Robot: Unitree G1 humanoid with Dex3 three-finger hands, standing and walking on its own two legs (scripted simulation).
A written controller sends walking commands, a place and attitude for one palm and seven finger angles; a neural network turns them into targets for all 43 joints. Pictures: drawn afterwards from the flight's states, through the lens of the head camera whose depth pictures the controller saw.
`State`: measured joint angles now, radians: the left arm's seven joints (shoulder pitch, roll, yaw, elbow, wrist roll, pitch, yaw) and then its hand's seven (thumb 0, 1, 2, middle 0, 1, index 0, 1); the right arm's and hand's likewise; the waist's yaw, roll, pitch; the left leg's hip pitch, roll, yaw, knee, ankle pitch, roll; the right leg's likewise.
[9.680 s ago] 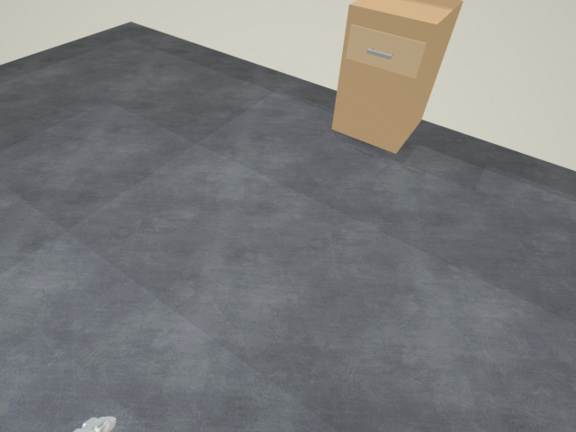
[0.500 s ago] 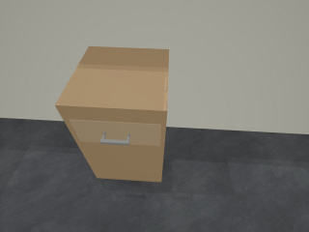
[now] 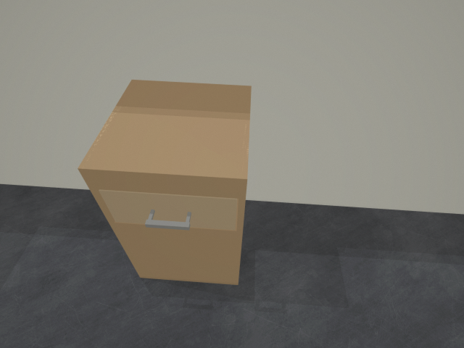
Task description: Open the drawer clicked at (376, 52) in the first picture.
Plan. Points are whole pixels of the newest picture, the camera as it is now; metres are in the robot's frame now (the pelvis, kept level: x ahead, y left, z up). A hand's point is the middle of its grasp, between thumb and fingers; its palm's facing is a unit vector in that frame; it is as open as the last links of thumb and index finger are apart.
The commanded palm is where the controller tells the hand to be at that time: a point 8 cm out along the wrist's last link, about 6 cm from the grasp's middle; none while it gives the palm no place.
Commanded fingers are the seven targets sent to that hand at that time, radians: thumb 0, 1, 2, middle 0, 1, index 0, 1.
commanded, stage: come to a stop and stand still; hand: left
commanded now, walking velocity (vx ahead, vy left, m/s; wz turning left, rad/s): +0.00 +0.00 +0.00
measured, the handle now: (169, 219) +0.49 +0.21 -0.23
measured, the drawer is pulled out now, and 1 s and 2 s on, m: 0.00 0.00 0.00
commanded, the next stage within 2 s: look again from close up in 0.66 s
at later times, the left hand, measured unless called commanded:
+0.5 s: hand out of the picture -0.04 +0.15 -0.17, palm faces +0.03 -0.99 -0.16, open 7.4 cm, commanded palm none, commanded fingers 0.00 0.90 0.90 -0.20 -0.30 -0.20 -0.30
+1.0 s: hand out of the picture -0.04 +0.14 -0.17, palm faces +0.03 -0.99 -0.16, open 7.4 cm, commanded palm none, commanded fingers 0.00 0.90 0.90 -0.20 -0.30 -0.20 -0.30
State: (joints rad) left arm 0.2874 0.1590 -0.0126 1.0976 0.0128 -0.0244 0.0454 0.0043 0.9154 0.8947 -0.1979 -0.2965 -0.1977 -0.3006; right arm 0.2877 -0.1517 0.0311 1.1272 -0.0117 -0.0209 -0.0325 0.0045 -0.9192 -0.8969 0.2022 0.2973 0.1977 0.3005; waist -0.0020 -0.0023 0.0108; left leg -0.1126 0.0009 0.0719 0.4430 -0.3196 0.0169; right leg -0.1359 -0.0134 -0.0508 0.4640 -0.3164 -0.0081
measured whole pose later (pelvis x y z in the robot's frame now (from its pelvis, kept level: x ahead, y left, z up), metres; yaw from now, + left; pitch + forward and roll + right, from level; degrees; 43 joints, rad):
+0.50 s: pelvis -0.02 -0.01 +0.00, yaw +0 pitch -1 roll +0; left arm 0.33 0.12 -0.02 1.12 0.02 -0.02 0.04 0.00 0.91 0.89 -0.20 -0.30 -0.20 -0.30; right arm 0.31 -0.12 0.03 1.15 -0.01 -0.02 -0.03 0.00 -0.91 -0.90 0.20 0.30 0.20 0.30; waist 0.00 0.00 0.02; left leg -0.11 0.01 0.07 0.41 -0.27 0.01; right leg -0.14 -0.01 -0.05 0.43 -0.27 -0.02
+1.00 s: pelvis -0.02 -0.01 +0.00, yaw +0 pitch -1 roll +0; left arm 0.34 0.11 -0.02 1.12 0.02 -0.03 0.04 0.00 0.91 0.89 -0.20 -0.30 -0.20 -0.30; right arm 0.32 -0.11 0.03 1.15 -0.01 -0.02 -0.03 0.00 -0.91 -0.90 0.20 0.30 0.20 0.30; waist 0.00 -0.01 0.02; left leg -0.13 0.01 0.07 0.41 -0.27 0.01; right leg -0.15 0.00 -0.05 0.44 -0.27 -0.02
